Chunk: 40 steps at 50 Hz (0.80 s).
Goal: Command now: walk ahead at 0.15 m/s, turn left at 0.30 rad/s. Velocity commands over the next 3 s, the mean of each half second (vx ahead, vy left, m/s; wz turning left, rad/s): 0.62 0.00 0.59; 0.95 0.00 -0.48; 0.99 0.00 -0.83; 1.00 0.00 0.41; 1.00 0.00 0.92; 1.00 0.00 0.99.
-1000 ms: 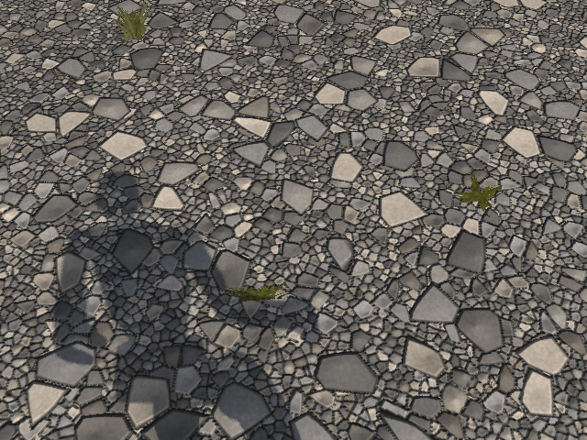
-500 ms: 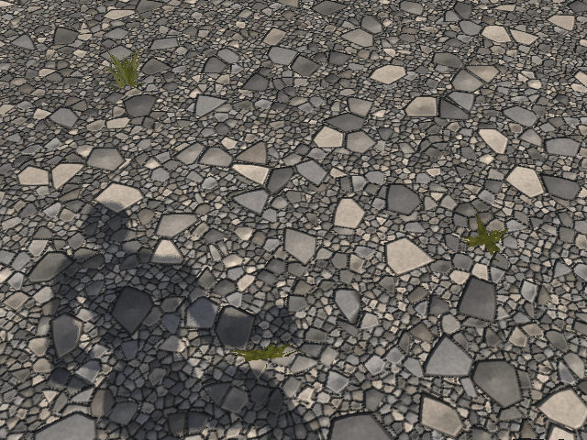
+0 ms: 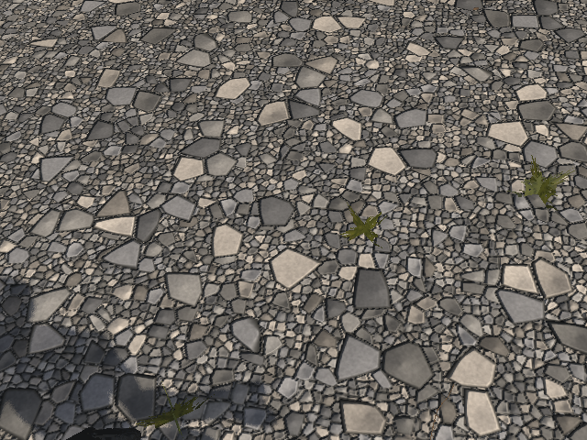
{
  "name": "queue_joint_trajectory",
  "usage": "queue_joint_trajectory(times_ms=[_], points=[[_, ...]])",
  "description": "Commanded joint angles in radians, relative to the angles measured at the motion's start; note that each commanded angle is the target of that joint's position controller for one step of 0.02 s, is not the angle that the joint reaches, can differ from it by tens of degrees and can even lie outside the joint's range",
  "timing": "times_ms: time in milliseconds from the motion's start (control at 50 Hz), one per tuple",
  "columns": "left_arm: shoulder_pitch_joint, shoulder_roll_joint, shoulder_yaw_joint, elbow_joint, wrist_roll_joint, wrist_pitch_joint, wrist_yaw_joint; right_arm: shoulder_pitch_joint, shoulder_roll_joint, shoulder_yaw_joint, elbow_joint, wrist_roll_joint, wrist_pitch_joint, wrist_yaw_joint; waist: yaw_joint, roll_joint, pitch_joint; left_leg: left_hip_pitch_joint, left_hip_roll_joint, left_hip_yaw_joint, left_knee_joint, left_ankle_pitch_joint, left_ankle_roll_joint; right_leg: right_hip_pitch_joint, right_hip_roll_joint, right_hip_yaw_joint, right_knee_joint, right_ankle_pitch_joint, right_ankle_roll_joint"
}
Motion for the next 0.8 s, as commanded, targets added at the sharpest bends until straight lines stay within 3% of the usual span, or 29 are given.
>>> queue_joint_trajectory(times_ms=[20,40,80,140,200,220,240,260,280,300,320,340,360,380,400,420,440,500,600,640,680,700,740,760,780,800], points=[[0.096,0.247,0.077,-0.026,-0.01,-0.007,-0.001,-0.085,-0.128,-0.024,-0.115,0.026,-0.013,0.008,0.11,-0.204,-0.046,-0.04,-0.001,0.035,0.012,-0.064,0.035,0.071,-0.33,0.202,-0.216,-0.127,-0.188],[0.119,0.252,0.08,-0.015,-0.022,-0.015,-0.002,-0.105,-0.128,-0.023,-0.13,0.031,-0.018,0.013,0.122,-0.215,-0.004,-0.128,0.01,0.021,0.018,-0.088,0.057,0.108,-0.367,0.276,-0.26,-0.332,-0.185],[0.149,0.23,0.078,0.003,-0.033,-0.039,0.001,-0.122,-0.11,-0.02,-0.145,0.032,-0.034,0.023,0.123,-0.191,0.049,-0.287,0.038,-0.019,0.035,-0.116,0.097,0.225,-0.423,0.35,-0.296,-0.431,-0.178],[0.153,0.205,0.082,0.013,-0.034,-0.071,-0.001,-0.097,-0.071,-0.01,-0.145,0.034,-0.06,0.038,0.106,-0.138,0.035,-0.349,0.077,-0.028,0.036,-0.11,0.133,0.335,-0.433,0.27,-0.306,-0.316,-0.146],[0.128,0.212,0.09,0.013,-0.035,-0.084,-0.017,-0.083,-0.052,0.001,-0.154,0.038,-0.062,0.049,0.086,-0.115,0.023,-0.274,0.089,0.013,0.014,-0.098,0.141,0.297,-0.402,0.139,-0.316,-0.235,-0.121],[0.158,0.213,0.082,0.027,0.055,-0.079,-0.028,-0.099,-0.086,-0.004,-0.161,-0.055,-0.032,0.083,0.084,-0.113,-0.005,-0.13,0.02,0.094,-0.074,-0.066,0.142,0.234,-0.359,0.027,-0.32,-0.265,-0.078],[0.133,0.22,0.086,0.03,0.05,-0.077,-0.036,-0.083,-0.086,-0.009,-0.158,-0.059,-0.022,0.096,0.07,-0.16,0.002,-0.022,-0.006,0.146,-0.113,-0.046,0.151,0.161,-0.322,-0.043,-0.302,-0.255,-0.055],[0.121,0.227,0.086,0.032,0.038,-0.075,-0.038,-0.035,-0.091,-0.012,-0.141,-0.051,-0.021,0.098,0.043,-0.159,-0.004,0.09,-0.046,0.194,-0.142,-0.031,0.161,0.099,-0.303,-0.101,-0.235,-0.198,-0.041],[0.103,0.236,0.085,0.034,0.028,-0.073,-0.036,0.076,-0.099,-0.019,-0.103,-0.049,-0.024,0.092,-0.023,-0.118,-0.036,0.254,-0.104,0.237,-0.173,-0.017,0.175,0.022,-0.276,-0.174,-0.074,-0.002,-0.023],[0.101,0.211,0.074,0.033,0.025,-0.073,-0.035,0.298,-0.143,-0.043,-0.027,-0.052,-0.03,0.076,-0.128,0.005,-0.131,0.509,-0.149,0.191,-0.189,-0.083,0.212,-0.093,-0.219,-0.255,0.274,0.262,-0.003],[0.002,0.117,0.043,-0.034,0.031,-0.074,-0.041,0.503,-0.272,-0.073,0.009,-0.046,-0.04,0.053,-0.227,0.303,-0.164,0.684,0.077,-0.254,-0.394,-0.427,0.299,-0.413,-0.116,-0.259,0.712,-0.007,0.05],[-0.091,0.081,0.029,-0.114,0.045,-0.086,-0.048,0.414,-0.307,-0.062,-0.042,-0.035,-0.048,0.047,-0.176,0.358,-0.133,0.703,0.191,-0.792,-0.659,-0.567,0.376,-0.719,0.019,-0.026,0.867,-0.278,0.066],[-0.112,0.125,0.028,-0.122,0.046,-0.098,-0.057,0.338,-0.286,-0.06,-0.06,-0.036,-0.044,0.038,-0.152,0.183,-0.06,0.703,0.242,-0.765,-0.659,-0.467,0.393,-0.82,-0.065,0.051,0.933,-0.201,0.061],[-0.053,0.15,0.027,-0.089,0.041,-0.108,-0.063,0.325,-0.255,-0.052,-0.055,-0.038,-0.046,0.027,-0.108,0.067,-0.055,0.647,0.231,-0.65,-0.605,-0.369,0.379,-0.776,-0.116,0.047,0.882,-0.104,0.056],[0.026,0.163,0.028,-0.047,0.043,-0.108,-0.064,0.29,-0.22,-0.041,-0.054,-0.036,-0.051,0.023,-0.05,-0.009,-0.027,0.549,0.182,-0.526,-0.597,-0.298,0.346,-0.684,-0.155,0.033,0.795,-0.042,0.061],[0.074,0.161,0.024,-0.021,0.051,-0.097,-0.067,0.234,-0.185,-0.024,-0.061,-0.029,-0.061,0.018,-0.007,-0.004,-0.002,0.454,0.123,-0.44,-0.627,-0.259,0.317,-0.603,-0.174,0.024,0.728,0.004,0.073],[0.1,0.161,0.02,-0.005,0.051,-0.081,-0.073,0.213,-0.163,-0.012,-0.065,-0.027,-0.076,0.016,0.01,0.039,0.008,0.394,0.092,-0.39,-0.657,-0.218,0.31,-0.546,-0.18,0.011,0.694,0.041,0.086],[0.042,0.155,0.012,-0.002,0.024,-0.045,-0.083,0.251,-0.151,-0.006,-0.029,-0.022,-0.11,0.028,0.003,0.019,0.083,0.393,0.05,-0.237,-0.733,-0.004,0.29,-0.584,-0.178,-0.05,0.59,0.155,0.083],[-0.12,0.104,-0.017,-0.04,-0.008,-0.055,-0.098,0.317,-0.128,0.012,0.028,-0.025,-0.14,0.028,-0.038,0.006,0.14,0.457,0.048,-0.009,-0.811,0.46,0.216,-0.535,-0.112,-0.117,0.302,0.311,0.014],[-0.126,0.095,-0.024,-0.04,-0.015,-0.06,-0.102,0.3,-0.135,0.017,0.051,-0.029,-0.15,0.017,-0.018,0.008,0.139,0.492,0.071,0.07,-0.835,0.691,0.177,-0.437,-0.068,-0.133,0.197,0.362,-0.033],[-0.05,0.123,-0.018,-0.004,-0.02,-0.059,-0.093,0.281,-0.17,0.012,0.062,-0.038,-0.153,0.001,0.028,0.038,0.046,0.597,0.085,0.121,-0.738,1.176,0.137,-0.3,0.019,-0.185,0.182,0.349,-0.068],[0.024,0.148,-0.012,0.018,-0.018,-0.054,-0.086,0.266,-0.194,0.005,0.063,-0.052,-0.145,-0.012,0.071,0.079,-0.013,0.654,0.105,0.134,-0.631,1.398,0.118,-0.234,0.056,-0.197,0.2,0.289,-0.084],[0.371,0.223,0.021,0.124,-0.02,-0.046,-0.07,0.189,-0.231,-0.012,0.048,-0.084,-0.111,-0.031,0.239,0.107,-0.173,0.656,0.124,0.144,-0.179,1.617,0.103,0.047,0.118,-0.188,0.23,0.151,-0.12],[0.58,0.256,0.046,0.186,-0.017,-0.046,-0.058,0.114,-0.247,-0.018,0.034,-0.08,-0.099,-0.034,0.358,0.065,-0.204,0.514,0.085,0.166,0.211,1.494,0.104,0.244,0.086,-0.113,0.129,0.097,-0.163],[0.606,0.296,0.062,0.213,-0.015,-0.036,-0.042,0.058,-0.106,0.021,0.009,-0.082,-0.119,-0.013,0.303,-0.132,-0.149,0.172,-0.07,0.132,0.62,0.481,0.122,0.391,-0.044,0.103,0.173,-0.051,-0.195],[0.43,0.354,0.077,0.171,-0.001,-0.028,-0.041,0.166,-0.016,0.046,-0.07,-0.043,-0.14,0.017,0.101,-0.407,-0.197,-0.293,-0.234,-0.015,0.899,-0.17,0.069,0.567,-0.25,0.786,-0.059,-0.184,-0.404]])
